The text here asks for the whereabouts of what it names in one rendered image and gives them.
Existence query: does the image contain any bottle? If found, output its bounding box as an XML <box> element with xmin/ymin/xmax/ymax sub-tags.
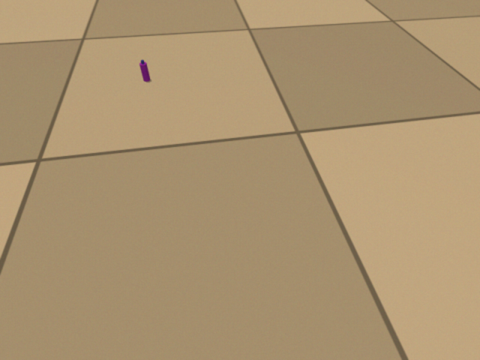
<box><xmin>139</xmin><ymin>60</ymin><xmax>150</xmax><ymax>82</ymax></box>

